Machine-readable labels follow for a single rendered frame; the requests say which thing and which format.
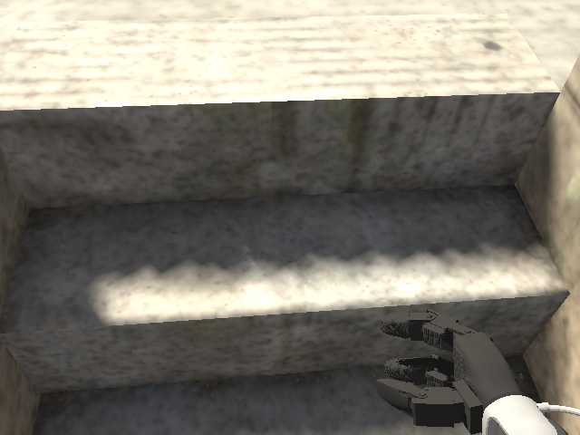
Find right robot forearm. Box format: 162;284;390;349
482;395;568;435

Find robot right hand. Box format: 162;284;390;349
376;309;523;435

